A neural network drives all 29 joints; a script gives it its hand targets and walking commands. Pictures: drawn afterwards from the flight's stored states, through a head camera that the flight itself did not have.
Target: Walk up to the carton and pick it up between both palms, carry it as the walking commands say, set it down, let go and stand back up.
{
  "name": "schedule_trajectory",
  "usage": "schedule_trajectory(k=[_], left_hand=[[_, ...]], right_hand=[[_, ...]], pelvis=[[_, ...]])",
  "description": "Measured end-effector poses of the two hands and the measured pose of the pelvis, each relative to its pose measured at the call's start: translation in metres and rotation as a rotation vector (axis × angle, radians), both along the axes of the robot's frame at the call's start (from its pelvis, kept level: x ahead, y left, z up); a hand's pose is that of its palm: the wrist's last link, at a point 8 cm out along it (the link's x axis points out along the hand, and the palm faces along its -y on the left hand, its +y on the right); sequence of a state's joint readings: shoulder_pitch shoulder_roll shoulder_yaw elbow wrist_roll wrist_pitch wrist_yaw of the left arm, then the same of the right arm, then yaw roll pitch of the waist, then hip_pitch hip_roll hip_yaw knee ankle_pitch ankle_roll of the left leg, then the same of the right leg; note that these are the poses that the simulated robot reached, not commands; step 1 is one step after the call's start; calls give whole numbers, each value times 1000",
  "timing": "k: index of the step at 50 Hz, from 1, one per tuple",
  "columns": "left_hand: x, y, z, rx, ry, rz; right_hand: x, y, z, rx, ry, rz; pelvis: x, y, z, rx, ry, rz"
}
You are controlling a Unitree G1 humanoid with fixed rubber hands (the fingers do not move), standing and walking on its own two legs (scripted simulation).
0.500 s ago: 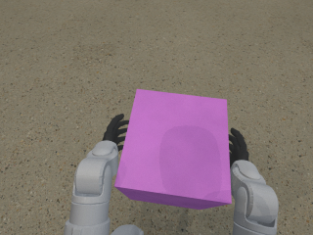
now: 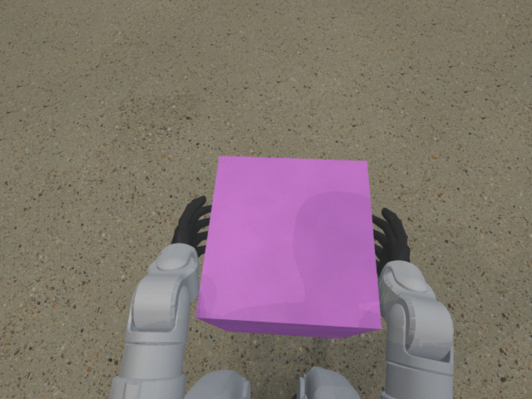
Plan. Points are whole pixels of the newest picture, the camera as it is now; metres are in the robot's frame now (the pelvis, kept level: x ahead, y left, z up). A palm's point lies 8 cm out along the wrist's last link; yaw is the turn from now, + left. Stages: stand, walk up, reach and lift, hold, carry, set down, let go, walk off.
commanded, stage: carry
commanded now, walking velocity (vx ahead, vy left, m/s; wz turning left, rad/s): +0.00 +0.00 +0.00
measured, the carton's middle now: (287, 258) +0.31 -0.03 -0.02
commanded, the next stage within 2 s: none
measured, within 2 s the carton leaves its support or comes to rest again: neither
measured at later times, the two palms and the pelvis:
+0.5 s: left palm (208, 108) +0.57 +0.11 +0.04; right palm (368, 130) +0.53 -0.18 +0.02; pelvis +0.26 +0.00 +0.01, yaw -5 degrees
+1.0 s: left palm (209, 73) +0.63 +0.11 +0.07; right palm (370, 80) +0.61 -0.18 +0.06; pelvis +0.34 -0.02 +0.02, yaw -5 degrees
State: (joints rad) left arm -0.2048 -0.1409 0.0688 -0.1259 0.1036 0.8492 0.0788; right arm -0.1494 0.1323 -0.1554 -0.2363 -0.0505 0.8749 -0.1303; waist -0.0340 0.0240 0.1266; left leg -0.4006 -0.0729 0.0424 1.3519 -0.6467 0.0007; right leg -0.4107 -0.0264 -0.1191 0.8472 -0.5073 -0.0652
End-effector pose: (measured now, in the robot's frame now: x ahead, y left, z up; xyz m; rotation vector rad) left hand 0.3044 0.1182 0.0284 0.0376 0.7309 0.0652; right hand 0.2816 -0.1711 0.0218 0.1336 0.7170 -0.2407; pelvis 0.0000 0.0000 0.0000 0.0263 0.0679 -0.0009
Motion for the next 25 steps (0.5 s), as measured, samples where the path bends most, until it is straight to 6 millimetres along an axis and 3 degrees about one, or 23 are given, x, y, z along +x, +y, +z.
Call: schedule_trajectory(k=[6,10,13,18,25], left_hand=[[63,12,1,-88,6,116],[122,30,8,-50,-49,127],[170,35,7,-34,-45,112],[223,23,4,22,27,31],[266,-8,9,34,24,-40]], right_hand=[[97,12,28,-93,6,118],[159,29,24,-70,-49,147],[198,33,12,-77,-44,151],[227,21,-7,-53,30,102],[250,-7,-5,0,28,-8]], pelvis=[[82,-16,11,18,14,20],[149,-6,-6,-48,-49,-29],[183,-1,-10,-24,-88,-83],[223,6,1,-7,-77,-92],[263,2,12,-26,-56,-91]])
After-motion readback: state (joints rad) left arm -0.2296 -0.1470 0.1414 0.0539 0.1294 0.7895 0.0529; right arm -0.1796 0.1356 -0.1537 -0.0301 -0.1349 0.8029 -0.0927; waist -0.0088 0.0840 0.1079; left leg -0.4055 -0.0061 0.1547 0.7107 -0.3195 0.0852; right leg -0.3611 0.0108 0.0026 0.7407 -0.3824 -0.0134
